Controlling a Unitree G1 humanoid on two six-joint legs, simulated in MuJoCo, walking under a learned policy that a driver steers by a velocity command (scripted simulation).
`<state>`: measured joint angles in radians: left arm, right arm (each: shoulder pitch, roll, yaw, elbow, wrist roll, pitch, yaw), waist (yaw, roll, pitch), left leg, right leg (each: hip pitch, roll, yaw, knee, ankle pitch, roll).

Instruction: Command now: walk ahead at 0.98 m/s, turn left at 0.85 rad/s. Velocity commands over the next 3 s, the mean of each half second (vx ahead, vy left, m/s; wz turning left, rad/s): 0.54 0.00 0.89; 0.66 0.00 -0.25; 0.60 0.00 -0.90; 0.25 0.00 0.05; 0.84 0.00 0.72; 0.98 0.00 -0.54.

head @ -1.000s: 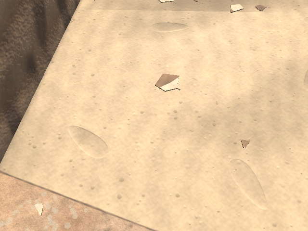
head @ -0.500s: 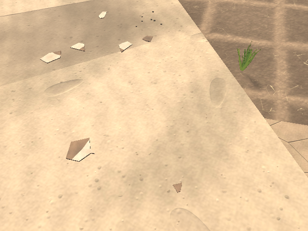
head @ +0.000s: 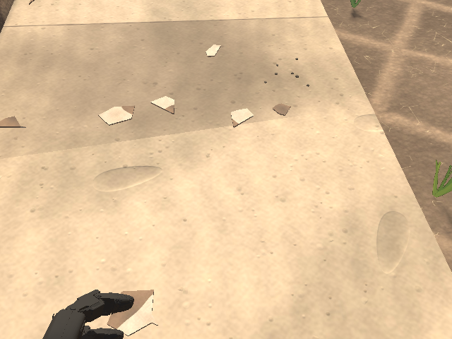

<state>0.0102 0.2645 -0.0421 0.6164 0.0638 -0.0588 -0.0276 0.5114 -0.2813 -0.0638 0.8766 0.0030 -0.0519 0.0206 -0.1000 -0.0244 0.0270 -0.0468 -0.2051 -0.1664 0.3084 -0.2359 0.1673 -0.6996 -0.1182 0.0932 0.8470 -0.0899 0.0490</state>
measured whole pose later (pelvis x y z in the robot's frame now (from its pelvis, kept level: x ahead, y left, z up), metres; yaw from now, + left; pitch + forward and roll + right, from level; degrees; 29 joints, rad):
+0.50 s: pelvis +0.36 -0.04 +0.00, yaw +28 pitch +0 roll -3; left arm 0.18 0.34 0.08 0.76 -0.03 -0.07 0.01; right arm 0.06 -0.37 -0.08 0.58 0.02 0.03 0.02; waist 0.07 0.01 0.15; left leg -0.63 0.08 0.02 0.79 -0.14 -0.02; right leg -0.12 -0.01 -0.25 0.38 -0.26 -0.01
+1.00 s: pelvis +0.62 +0.08 -0.01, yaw +17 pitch +1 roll +2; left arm 0.17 0.30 0.06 0.79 0.03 0.03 -0.10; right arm 0.44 -0.29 -0.06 0.83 -0.04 -0.09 -0.01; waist -0.04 -0.02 -0.01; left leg 0.14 0.00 0.27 0.17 -0.32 -0.01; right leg -0.76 -0.11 -0.04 0.96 -0.02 -0.03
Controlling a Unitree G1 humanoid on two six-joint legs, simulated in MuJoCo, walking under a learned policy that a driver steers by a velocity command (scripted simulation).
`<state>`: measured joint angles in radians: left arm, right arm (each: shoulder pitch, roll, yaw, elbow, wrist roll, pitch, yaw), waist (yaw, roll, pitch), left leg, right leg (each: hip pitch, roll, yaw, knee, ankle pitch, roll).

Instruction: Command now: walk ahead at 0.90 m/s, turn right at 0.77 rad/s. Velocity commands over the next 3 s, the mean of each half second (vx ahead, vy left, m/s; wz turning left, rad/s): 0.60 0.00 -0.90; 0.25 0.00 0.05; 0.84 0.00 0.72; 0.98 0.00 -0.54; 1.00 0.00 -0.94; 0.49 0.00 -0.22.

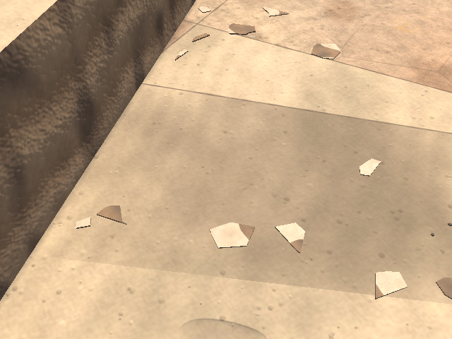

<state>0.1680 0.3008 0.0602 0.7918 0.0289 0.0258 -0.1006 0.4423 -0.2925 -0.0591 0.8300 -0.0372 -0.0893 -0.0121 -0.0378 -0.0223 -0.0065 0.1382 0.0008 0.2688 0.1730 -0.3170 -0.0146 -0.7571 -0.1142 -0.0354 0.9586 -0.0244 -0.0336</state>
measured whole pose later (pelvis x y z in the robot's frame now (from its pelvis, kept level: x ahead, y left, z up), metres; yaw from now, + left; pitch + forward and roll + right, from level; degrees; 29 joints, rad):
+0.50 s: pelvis +0.36 -0.10 +0.00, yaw -30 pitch +3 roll +1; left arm 0.29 0.31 0.10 0.72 -0.04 0.02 0.05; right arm -0.06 -0.28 -0.04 0.59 0.00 -0.11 0.00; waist 0.08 0.03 0.08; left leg -0.64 -0.03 -0.16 0.52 0.04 -0.08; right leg -0.15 0.19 0.23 0.50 -0.35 -0.13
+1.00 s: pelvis +0.51 -0.17 +0.01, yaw -25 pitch +1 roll +1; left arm 0.25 0.28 0.05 0.72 0.02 -0.04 0.03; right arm 0.28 -0.32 -0.10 0.64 0.01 0.01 0.00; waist 0.00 0.00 -0.01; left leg -0.63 -0.09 -0.09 1.01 -0.26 -0.01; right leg -0.18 0.00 0.03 0.43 -0.27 -0.02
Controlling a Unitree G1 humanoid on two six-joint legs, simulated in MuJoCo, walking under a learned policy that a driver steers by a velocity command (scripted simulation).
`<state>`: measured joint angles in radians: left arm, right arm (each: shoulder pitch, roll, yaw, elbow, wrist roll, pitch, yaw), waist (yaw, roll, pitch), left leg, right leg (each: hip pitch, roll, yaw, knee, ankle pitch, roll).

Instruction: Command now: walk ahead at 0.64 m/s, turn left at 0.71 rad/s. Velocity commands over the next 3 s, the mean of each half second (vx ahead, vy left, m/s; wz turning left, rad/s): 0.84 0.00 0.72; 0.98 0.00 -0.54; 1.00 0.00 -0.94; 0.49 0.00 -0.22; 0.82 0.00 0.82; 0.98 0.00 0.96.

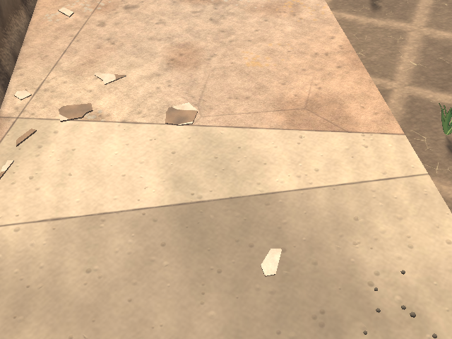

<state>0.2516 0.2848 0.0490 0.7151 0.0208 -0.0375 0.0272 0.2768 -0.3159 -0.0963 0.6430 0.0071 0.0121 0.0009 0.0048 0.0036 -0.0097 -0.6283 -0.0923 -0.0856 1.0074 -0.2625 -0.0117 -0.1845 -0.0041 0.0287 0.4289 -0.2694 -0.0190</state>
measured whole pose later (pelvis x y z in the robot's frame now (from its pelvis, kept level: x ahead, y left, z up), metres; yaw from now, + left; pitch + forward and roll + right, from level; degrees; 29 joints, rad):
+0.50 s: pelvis +0.28 +0.17 -0.03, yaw +24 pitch +1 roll +1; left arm 0.38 0.27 0.02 0.81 0.01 -0.07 -0.01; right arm 0.19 -0.30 -0.04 0.71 -0.05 -0.02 0.03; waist 0.07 -0.01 0.03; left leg -0.38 -0.09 0.11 0.68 -0.33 0.12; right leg -0.36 -0.14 0.01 1.39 -0.29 -0.02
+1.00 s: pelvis +0.72 +0.32 -0.02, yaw +4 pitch -1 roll -1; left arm 0.49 0.30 0.07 0.92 0.01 -0.02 -0.01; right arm 0.06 -0.20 0.05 0.65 -0.07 -0.09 0.01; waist 0.07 0.00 0.03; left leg -0.56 0.06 -0.13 1.33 -0.33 -0.02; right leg -0.24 0.24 0.02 0.53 -0.26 -0.20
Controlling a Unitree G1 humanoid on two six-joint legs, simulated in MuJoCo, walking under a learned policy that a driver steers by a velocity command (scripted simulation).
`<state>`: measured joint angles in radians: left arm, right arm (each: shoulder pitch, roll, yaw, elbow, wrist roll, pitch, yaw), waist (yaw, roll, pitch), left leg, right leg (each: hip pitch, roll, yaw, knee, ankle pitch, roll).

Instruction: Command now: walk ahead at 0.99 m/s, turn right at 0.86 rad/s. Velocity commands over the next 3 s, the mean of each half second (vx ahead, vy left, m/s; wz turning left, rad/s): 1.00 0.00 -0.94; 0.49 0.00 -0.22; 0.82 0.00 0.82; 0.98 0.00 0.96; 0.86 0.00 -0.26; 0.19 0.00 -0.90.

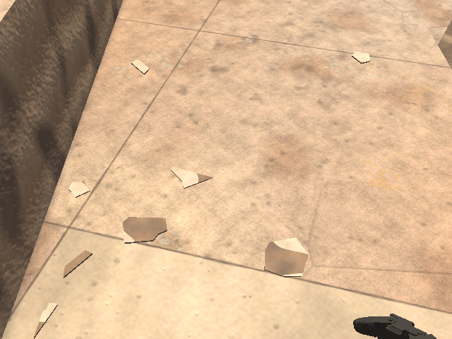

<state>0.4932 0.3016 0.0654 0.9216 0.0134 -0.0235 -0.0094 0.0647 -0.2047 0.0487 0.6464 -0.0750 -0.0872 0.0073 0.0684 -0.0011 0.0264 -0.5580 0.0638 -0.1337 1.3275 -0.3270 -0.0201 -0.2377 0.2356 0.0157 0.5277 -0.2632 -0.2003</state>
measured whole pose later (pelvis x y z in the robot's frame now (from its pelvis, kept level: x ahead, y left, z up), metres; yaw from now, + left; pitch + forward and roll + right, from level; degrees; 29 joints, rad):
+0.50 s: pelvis +0.46 +0.05 +0.01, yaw -27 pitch +2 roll +3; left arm 0.05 0.38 0.06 0.65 0.04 0.00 -0.07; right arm 0.48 -0.35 -0.06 0.88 -0.03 -0.10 -0.01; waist -0.06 -0.05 0.00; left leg -0.03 0.01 0.19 0.34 -0.31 -0.02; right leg -0.75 -0.04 -0.02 1.20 -0.14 -0.09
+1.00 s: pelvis +0.76 -0.09 +0.02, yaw -32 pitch +1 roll -1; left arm 0.19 0.24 0.04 0.82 0.02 -0.07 0.01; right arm 0.24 -0.29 -0.06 0.78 0.04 -0.02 -0.02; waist 0.01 0.04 0.03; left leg -0.72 0.15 -0.08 1.02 -0.09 -0.07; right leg -0.12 0.08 -0.16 0.28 -0.19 -0.10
